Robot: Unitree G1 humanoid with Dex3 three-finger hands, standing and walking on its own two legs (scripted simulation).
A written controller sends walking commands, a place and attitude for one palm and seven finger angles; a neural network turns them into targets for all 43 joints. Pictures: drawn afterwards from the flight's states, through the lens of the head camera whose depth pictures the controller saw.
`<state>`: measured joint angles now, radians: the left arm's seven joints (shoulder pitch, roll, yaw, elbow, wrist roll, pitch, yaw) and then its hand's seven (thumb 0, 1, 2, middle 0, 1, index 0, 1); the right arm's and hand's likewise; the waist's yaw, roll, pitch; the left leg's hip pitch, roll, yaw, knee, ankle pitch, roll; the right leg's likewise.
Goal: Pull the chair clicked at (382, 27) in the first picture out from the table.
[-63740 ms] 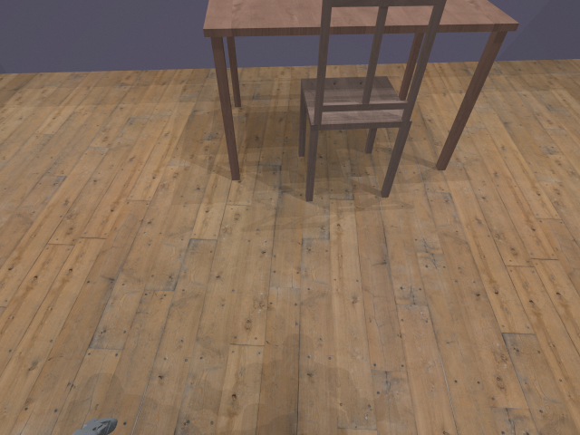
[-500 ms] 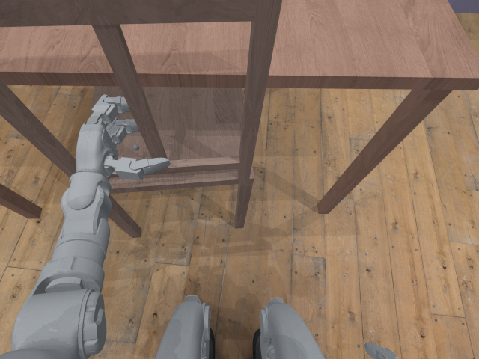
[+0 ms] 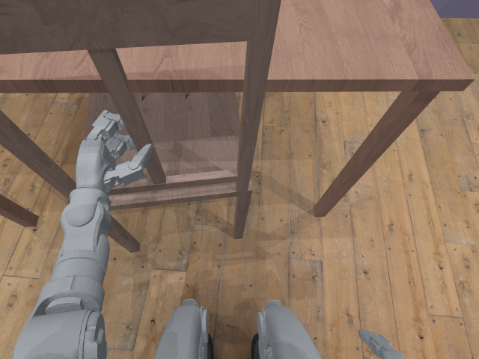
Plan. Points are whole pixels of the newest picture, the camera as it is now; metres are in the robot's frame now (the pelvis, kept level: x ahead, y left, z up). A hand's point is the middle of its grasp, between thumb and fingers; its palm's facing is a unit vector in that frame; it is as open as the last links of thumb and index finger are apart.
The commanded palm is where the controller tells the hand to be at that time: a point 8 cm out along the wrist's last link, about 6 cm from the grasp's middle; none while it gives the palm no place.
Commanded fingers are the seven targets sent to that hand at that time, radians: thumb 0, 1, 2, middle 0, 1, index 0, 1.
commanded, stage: hook a spindle and tug to test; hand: left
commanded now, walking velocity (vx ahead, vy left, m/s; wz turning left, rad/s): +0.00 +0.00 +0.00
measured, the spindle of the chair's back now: (139, 133) +0.47 +0.16 +0.05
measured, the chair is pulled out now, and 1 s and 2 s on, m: -0.09 -0.05 0.03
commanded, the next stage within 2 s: step backward, pulling the chair out in 0.40 s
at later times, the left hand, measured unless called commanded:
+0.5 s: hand (131, 180) +0.40 +0.17 +0.02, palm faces -0.02 -1.00 -0.04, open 6.8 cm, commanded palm +0.38 +0.22 +0.03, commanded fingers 0.00 0.90 0.90 -0.50 -1.45 -0.50 -1.45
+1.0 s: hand (130, 178) +0.39 +0.16 +0.05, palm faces -0.04 -0.95 -0.32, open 5.9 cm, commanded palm +0.37 +0.21 +0.06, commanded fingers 0.00 0.90 0.90 -0.50 -1.45 -0.50 -1.45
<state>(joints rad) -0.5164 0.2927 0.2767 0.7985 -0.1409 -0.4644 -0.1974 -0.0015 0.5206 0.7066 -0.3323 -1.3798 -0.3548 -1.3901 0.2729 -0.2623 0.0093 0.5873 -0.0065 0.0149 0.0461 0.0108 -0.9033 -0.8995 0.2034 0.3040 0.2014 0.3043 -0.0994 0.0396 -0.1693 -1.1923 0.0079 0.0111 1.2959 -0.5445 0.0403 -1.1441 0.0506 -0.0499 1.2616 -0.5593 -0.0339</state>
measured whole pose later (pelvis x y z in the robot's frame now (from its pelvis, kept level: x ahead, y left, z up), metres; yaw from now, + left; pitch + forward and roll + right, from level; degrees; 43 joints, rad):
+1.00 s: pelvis +0.02 +0.01 +0.11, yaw -3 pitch +9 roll -1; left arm -0.48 0.26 0.07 1.06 0.00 -0.18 0.08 0.07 0.66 0.80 -0.23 -1.28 -0.41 -1.38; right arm 0.27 -0.27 -0.04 0.68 0.04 0.15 -0.10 0.01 -0.90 -0.90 0.20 0.30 0.20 0.30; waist -0.07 0.07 0.03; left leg -0.46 0.00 0.09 0.57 -0.27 0.05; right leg -0.45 0.05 0.05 0.55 -0.26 -0.01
